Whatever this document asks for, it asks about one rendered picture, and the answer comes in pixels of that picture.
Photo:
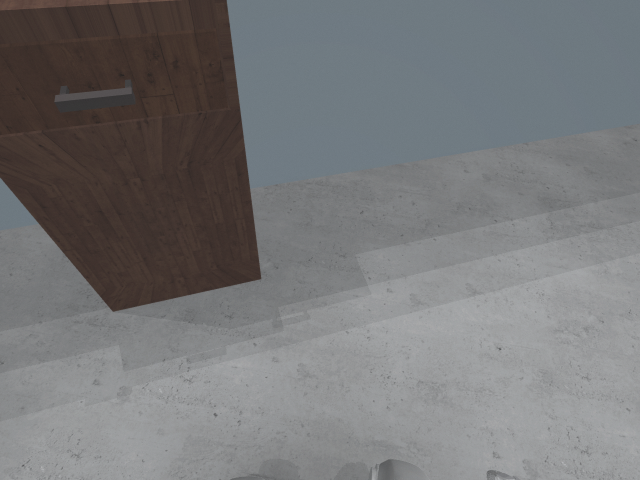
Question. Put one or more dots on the cabinet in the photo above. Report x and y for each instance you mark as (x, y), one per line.
(146, 209)

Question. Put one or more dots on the handle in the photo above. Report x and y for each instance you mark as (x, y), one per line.
(66, 102)

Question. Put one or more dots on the drawer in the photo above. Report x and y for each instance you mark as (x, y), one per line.
(171, 73)

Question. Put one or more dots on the right robot thigh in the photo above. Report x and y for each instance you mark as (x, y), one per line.
(393, 469)

